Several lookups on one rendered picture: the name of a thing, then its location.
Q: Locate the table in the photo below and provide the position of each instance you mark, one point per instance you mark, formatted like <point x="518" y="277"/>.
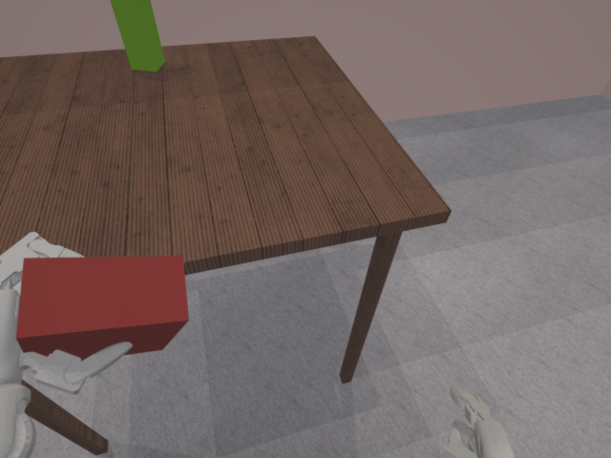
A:
<point x="229" y="153"/>

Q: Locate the robot left hand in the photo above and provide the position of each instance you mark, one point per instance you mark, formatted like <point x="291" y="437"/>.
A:
<point x="60" y="370"/>

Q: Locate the sponge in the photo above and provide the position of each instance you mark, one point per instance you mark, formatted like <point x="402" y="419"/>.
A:
<point x="82" y="305"/>

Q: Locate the left robot forearm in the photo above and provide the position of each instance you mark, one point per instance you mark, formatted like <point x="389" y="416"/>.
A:
<point x="17" y="430"/>

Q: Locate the robot right hand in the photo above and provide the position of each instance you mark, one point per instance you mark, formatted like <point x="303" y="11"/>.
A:
<point x="487" y="440"/>

